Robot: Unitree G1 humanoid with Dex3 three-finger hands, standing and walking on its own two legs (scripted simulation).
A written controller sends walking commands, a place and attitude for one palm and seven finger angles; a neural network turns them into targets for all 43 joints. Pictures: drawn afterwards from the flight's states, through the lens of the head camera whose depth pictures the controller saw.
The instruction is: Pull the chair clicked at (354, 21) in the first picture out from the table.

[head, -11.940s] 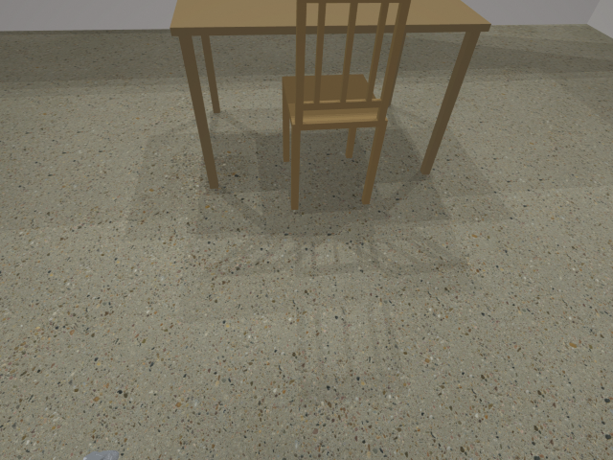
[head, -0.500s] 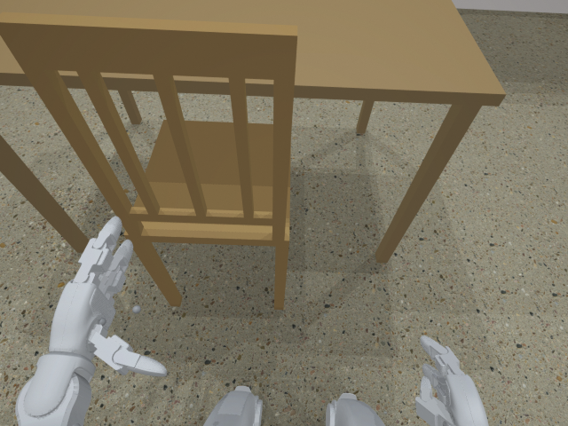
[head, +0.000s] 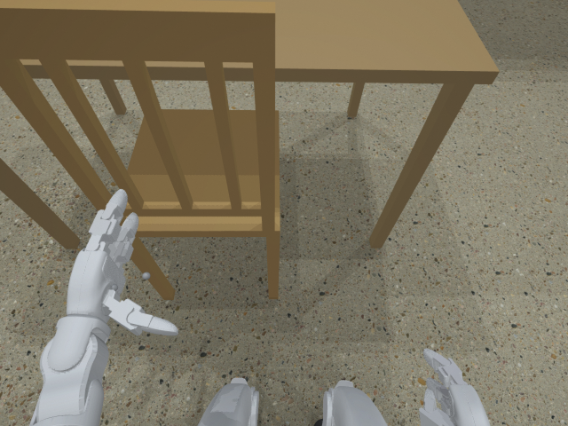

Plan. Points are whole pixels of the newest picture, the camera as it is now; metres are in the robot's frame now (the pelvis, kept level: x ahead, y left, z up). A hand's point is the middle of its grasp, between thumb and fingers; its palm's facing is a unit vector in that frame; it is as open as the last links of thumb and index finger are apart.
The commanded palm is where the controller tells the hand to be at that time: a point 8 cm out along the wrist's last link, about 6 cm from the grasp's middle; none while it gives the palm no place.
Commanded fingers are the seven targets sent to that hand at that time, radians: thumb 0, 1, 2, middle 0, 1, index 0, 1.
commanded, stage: aim the fingers beside a spindle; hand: left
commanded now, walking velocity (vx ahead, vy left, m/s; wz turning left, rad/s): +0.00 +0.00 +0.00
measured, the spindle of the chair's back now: (166, 148) +0.52 +0.22 +0.04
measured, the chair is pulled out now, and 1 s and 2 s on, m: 0.00 0.00 0.00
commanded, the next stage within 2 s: push the fingers through the gap in 1.34 s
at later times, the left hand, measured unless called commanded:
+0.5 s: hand (169, 247) +0.35 +0.19 +0.02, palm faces +0.04 -1.00 -0.04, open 16.9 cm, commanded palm +0.34 +0.23 +0.02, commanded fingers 0.00 -0.50 0.30 -0.06 -0.08 -0.06 -0.08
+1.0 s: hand (180, 234) +0.38 +0.18 +0.00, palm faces +0.05 -1.00 -0.04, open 16.9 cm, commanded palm +0.36 +0.23 +0.01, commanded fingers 0.00 -0.50 0.30 -0.06 -0.08 -0.06 -0.08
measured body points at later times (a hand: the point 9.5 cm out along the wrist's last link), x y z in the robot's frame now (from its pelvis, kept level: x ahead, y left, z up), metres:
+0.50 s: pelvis -0.01 +0.00 -0.01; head +0.09 +0.01 +0.43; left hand +0.35 +0.24 +0.02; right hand +0.14 -0.25 -0.11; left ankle +0.02 +0.10 -0.64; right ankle +0.04 -0.11 -0.64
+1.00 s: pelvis -0.01 +0.00 -0.02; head +0.11 +0.01 +0.42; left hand +0.38 +0.23 +0.01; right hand +0.10 -0.25 -0.13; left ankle +0.02 +0.10 -0.64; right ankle +0.04 -0.11 -0.64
